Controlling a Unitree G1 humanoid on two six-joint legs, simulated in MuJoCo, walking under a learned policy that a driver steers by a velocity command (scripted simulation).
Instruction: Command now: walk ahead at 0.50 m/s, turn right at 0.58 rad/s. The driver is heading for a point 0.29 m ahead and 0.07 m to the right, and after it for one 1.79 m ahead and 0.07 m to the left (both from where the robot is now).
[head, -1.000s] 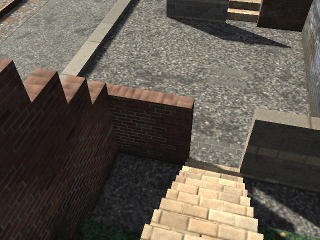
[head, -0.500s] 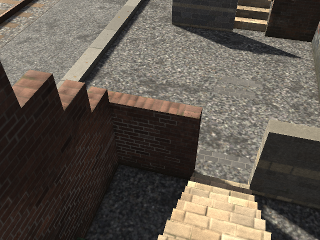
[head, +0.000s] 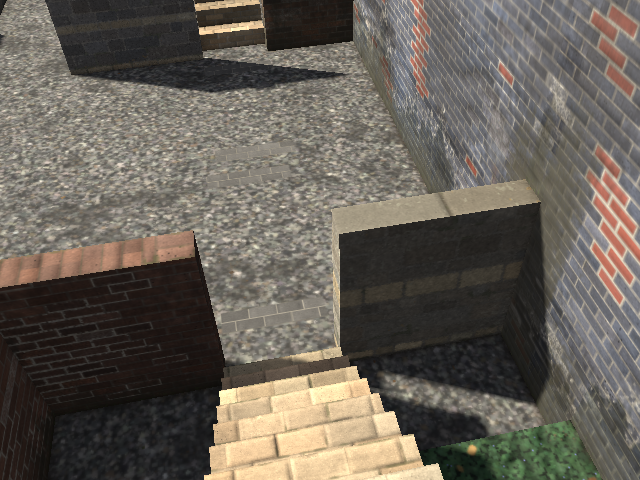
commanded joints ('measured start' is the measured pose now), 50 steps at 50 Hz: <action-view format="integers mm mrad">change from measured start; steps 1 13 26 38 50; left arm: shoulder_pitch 39 127 105 410 928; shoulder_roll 99 -5 -56 110 -73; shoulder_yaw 51 4 31 103 20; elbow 47 2 -201 184 378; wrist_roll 10 -31 -305 -264 63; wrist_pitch -31 -112 6 -132 -114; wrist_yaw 8 88 156 23 127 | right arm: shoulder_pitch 29 -128 -75 -171 -626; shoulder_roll -230 -145 -235 -83 -244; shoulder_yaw -63 -92 -158 -125 -156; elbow -14 -190 126 -119 -360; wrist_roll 0 14 232 266 97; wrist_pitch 42 39 125 210 41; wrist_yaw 15 100 153 64 79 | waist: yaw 53 -33 181 205 324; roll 101 -39 58 -98 -72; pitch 170 150 284 31 109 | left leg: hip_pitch -234 -195 -171 -897 -614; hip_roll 149 -47 237 -197 -254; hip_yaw -113 -329 -932 -342 -472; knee -23 135 -419 546 813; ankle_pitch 663 1171 1292 170 140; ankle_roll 88 86 294 209 165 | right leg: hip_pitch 219 -482 -850 556 601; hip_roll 62 92 18 -159 32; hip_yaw -101 35 130 224 -25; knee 7 197 1075 -162 -395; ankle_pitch -72 -677 -949 -517 -229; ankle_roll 20 -113 29 -86 -4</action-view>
